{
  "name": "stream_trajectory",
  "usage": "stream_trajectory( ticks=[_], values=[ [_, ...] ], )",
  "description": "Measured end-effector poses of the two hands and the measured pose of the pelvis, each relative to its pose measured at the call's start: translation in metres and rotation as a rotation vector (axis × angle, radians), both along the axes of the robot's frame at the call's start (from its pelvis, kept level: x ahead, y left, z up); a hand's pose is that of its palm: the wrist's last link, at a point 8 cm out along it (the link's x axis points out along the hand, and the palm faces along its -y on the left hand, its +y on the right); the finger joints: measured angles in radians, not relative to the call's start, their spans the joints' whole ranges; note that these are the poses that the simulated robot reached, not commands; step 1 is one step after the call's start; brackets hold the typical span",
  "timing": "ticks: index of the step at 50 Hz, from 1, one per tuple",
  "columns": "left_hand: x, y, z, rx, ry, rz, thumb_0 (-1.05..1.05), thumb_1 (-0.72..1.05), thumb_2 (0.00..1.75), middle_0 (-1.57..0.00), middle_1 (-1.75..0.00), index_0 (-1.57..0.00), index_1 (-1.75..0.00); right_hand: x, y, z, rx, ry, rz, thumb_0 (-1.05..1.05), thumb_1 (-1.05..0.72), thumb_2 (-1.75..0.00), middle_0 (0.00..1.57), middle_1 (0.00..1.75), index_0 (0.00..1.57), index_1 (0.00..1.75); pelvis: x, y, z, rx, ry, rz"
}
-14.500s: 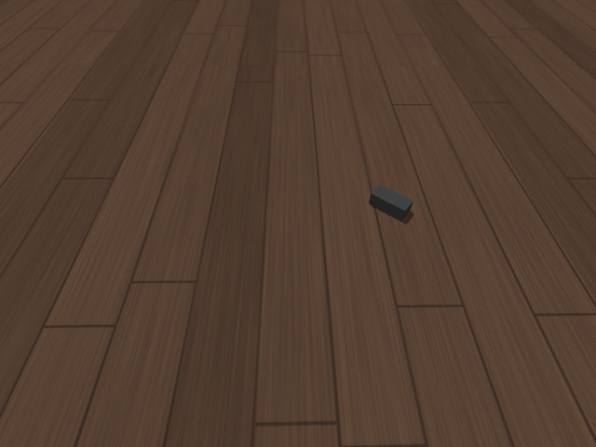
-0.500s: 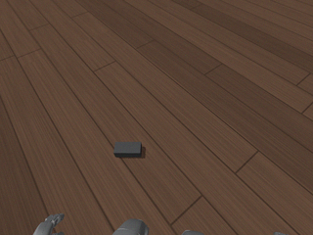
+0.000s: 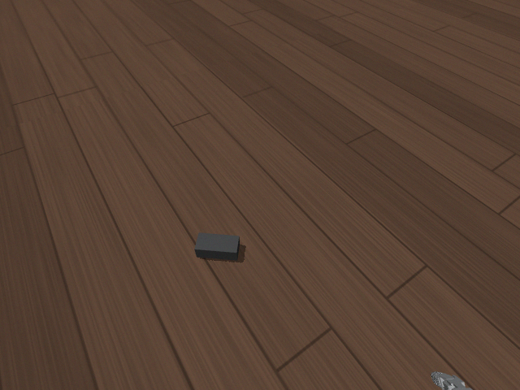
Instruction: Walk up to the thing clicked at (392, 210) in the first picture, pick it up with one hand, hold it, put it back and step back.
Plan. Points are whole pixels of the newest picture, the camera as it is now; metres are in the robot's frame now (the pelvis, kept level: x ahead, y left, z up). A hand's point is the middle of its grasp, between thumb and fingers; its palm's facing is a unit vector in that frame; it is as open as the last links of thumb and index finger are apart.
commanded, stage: walk up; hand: left
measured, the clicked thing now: (217, 246) +0.76 +0.22 -0.73
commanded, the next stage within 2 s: stand in 0.84 s
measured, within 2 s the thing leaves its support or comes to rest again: neither
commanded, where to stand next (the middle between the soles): +0.38 +0.00 m, yaw -3 degrees
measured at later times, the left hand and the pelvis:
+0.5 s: hand out of the picture +0.10 +0.28 -0.14, palm faces -0.04 -0.93 -0.37, open 7.3 cm; pelvis +0.02 +0.02 +0.01, yaw -2 degrees
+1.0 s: hand out of the picture +0.13 +0.27 -0.14, palm faces -0.07 -0.93 -0.36, open 7.3 cm; pelvis +0.02 +0.01 +0.01, yaw -3 degrees
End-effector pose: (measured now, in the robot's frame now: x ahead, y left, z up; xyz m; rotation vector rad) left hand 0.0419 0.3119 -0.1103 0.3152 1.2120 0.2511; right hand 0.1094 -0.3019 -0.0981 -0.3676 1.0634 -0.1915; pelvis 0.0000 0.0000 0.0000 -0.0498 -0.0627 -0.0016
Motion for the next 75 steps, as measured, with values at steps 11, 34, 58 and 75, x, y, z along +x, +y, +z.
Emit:
stream_trajectory(
  ticks=[11,34,58,75],
  values=[
    [0.001,0.014,0.004,0.003,-0.012,-0.006,0.0,0.91,0.89,-0.21,-0.3,-0.21,-0.3,-0.015,0.015,-0.005,0.036,0.026,-0.017,0.01,-0.91,-0.9,0.2,0.3,0.2,0.3,0.001,0.015,0.002,0.061,0.004,-0.007],
    [0.089,0.007,0.006,0.017,-0.074,-0.103,0.0,0.91,0.89,-0.21,-0.3,-0.21,-0.3,-0.008,0.01,-0.009,0.044,0.074,-0.118,0.01,-0.91,-0.9,0.2,0.3,0.2,0.3,0.026,0.012,0.003,0.056,0.018,-0.045],
    [0.065,-0.01,0.01,-0.039,-0.025,-0.116,0.0,0.91,0.89,-0.21,-0.3,-0.21,-0.3,-0.024,0.017,0.005,0.053,0.079,-0.115,0.01,-0.91,-0.9,0.2,0.3,0.2,0.3,0.002,0.014,0.019,0.053,-0.006,-0.041],
    [-0.002,-0.006,0.01,-0.024,0.083,-0.076,0.0,0.91,0.89,-0.21,-0.3,-0.21,-0.3,-0.084,0.009,-0.005,0.068,0.191,-0.132,0.01,-0.91,-0.9,0.2,0.3,0.2,0.3,-0.018,0.007,0.02,0.051,0.016,-0.03]
  ],
)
